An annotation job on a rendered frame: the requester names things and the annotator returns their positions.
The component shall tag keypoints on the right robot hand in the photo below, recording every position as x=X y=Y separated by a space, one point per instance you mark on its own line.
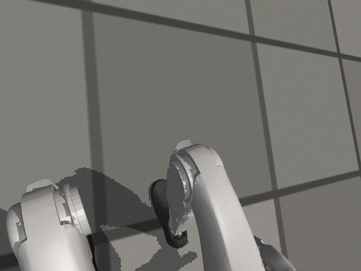
x=273 y=260

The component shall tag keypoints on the right robot foot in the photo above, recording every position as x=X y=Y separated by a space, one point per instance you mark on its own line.
x=161 y=207

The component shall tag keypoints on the left robot foot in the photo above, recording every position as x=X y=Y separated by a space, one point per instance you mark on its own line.
x=92 y=250

